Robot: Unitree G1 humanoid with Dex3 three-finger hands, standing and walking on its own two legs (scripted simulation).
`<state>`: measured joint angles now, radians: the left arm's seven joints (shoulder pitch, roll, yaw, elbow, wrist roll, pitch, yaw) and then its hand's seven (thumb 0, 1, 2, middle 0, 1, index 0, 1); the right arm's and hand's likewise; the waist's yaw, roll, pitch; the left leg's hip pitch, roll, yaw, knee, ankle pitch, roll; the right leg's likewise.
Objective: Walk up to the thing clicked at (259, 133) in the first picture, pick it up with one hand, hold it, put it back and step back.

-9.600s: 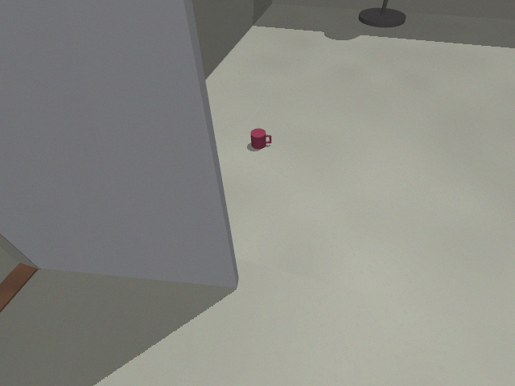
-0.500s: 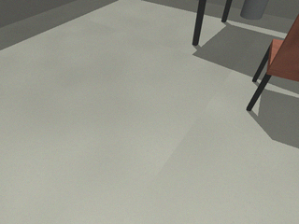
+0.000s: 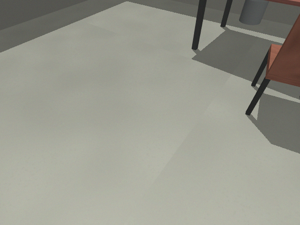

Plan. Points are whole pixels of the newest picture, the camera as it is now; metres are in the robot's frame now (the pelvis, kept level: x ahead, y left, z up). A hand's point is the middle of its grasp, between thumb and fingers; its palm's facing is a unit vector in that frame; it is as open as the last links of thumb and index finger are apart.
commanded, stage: stand
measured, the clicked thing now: out of the picture +0.01 +1.45 -0.74
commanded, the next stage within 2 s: walk up in 0.02 s
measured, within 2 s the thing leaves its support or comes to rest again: neither
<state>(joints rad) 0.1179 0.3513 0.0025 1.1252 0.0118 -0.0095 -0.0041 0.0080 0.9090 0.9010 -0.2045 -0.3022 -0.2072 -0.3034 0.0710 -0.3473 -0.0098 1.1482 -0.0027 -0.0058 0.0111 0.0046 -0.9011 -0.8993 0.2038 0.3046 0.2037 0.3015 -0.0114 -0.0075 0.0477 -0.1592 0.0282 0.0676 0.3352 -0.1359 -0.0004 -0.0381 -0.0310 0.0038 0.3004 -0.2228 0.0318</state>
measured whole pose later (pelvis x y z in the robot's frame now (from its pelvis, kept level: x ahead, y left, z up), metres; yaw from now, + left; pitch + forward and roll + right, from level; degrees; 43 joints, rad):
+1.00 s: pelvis +0.01 -0.06 -0.02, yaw +49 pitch -2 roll +0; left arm 0.27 0.44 0.06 0.78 0.02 0.01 -0.03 0.01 0.91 0.90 -0.20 -0.30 -0.21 -0.30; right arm 0.27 -0.39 -0.05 0.68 -0.02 0.01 0.02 0.00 -0.90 -0.90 0.21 0.30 0.21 0.30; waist 0.01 -0.04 0.10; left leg -0.24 -0.08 -0.10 0.60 -0.32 0.04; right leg -0.45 -0.09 0.00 0.90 -0.45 0.01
